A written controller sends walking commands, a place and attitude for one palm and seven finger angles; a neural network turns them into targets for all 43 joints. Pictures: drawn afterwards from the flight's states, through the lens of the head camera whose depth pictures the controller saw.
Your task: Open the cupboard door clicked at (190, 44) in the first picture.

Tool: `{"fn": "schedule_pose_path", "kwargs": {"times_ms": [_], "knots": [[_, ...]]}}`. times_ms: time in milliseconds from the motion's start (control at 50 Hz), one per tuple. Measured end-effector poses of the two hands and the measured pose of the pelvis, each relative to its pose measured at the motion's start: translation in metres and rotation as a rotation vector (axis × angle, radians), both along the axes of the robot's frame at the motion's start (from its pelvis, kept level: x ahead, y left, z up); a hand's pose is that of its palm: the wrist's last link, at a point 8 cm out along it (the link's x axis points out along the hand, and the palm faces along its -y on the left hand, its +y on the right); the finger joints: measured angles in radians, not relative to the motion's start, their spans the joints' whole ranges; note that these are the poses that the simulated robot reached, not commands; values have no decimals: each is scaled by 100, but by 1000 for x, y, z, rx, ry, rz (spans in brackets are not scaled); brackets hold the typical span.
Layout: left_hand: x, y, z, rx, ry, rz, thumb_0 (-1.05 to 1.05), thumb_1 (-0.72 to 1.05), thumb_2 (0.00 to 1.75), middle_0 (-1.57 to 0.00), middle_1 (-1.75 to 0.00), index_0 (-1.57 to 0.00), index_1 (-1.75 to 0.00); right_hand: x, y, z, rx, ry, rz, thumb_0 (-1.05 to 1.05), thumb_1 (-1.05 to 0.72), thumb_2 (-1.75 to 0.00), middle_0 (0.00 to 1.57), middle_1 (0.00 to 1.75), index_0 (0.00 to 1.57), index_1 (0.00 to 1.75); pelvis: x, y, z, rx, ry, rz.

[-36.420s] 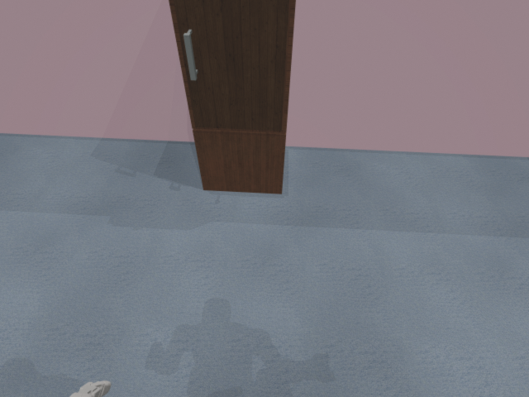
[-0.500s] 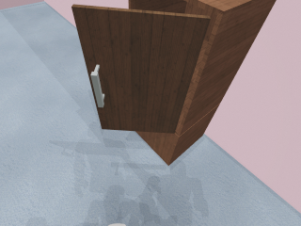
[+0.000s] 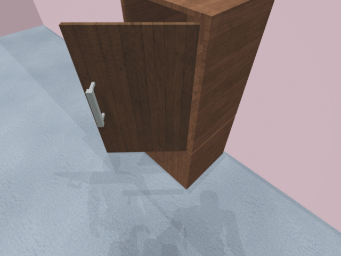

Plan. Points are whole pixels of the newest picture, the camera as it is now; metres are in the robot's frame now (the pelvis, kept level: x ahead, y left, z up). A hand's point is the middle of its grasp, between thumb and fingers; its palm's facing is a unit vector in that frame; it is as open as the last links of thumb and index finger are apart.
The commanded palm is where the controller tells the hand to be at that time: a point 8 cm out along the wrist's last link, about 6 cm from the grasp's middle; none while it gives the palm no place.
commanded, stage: come to a stop and stand still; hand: left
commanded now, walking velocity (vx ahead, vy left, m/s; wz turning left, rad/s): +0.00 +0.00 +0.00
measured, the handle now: (97, 105) +0.59 +0.29 -0.02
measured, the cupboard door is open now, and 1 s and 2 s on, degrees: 47 47 47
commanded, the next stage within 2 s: look again from close up in 0.22 s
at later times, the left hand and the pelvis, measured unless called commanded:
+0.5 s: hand out of the picture +0.00 +0.17 -0.18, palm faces +0.02 -0.98 -0.20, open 7.3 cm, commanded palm none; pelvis +0.00 +0.00 +0.00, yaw +0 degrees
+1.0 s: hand out of the picture +0.02 +0.19 -0.18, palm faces +0.01 -0.98 -0.21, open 7.3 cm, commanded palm none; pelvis +0.01 +0.00 +0.00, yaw -1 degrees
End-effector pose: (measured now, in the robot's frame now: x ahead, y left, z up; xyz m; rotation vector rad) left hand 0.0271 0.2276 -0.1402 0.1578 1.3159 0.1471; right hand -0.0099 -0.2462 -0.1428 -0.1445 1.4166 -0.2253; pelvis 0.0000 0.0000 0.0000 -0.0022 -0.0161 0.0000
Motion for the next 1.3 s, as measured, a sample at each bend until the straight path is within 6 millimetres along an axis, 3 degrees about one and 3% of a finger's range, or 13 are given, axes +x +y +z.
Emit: {"fn": "schedule_pose_path", "kwargs": {"times_ms": [120, 260, 440, 700, 1020, 1120, 1220, 1300], "knots": [[-4, -9, -8, -19, 15, 14, 1, 94, 90, -21, -30, -20, -30, -22, 5, 3, -3, 50, 0, 1, -91, -90, 20, 30, 20, 30, 0, -7, 0, -1, -15, 5], [-20, -16, -4, -27, 52, 27, 0, 93, 90, -20, -30, -20, -30, -24, 17, 2, 39, 59, 12, 1, -91, -90, 20, 30, 20, 30, -4, -11, 4, -1, -16, 5], [-37, -16, -4, -13, 77, 11, 0, 91, 90, -20, -30, -20, -30, 4, 25, -8, 58, -32, 42, 1, -92, -90, 20, 30, 20, 30, -3, -1, -2, -20, -3, 1], [-17, 10, -3, 24, 24, 9, 0, 91, 90, -20, -30, -20, -30, 32, 28, -7, 38, -106, 71, 2, -93, -90, 20, 30, 20, 30, 5, 9, -5, 7, -8, -14], [-11, 9, -6, 6, 32, 2, 0, 91, 90, -20, -30, -20, -30, 45, 19, 0, 20, -98, 92, 1, -91, -90, 20, 30, 20, 30, 10, 5, -3, 8, 4, -11], [-18, 16, -14, -6, 37, 57, 0, 91, 90, -20, -30, -20, -30, 55, 20, -2, 5, -62, 124, 1, -91, -90, 20, 30, 20, 30, 22, 13, -9, -4, 6, 25], [-29, 35, -27, -21, 99, 105, 0, 91, 90, -21, -30, -20, -30, 85, 33, 0, -30, -87, 164, 1, -91, -90, 20, 30, 20, 30, 40, 32, -17, 8, 0, 40], [-16, 49, -21, -18, 144, 84, 0, 91, 90, -20, -30, -20, -30, 96, 47, 6, -32, -130, 142, 1, -91, -90, 20, 30, 20, 30, 50, 43, -11, 6, 6, 22]]}}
